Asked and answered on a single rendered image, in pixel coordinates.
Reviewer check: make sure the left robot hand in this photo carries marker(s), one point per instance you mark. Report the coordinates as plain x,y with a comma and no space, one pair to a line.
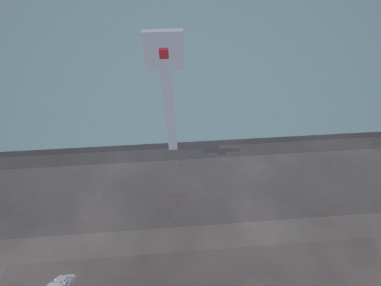
63,280

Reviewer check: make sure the panel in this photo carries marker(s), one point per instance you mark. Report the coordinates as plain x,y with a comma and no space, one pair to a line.
152,40

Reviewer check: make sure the button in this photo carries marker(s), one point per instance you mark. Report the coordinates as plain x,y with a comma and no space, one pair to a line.
163,53

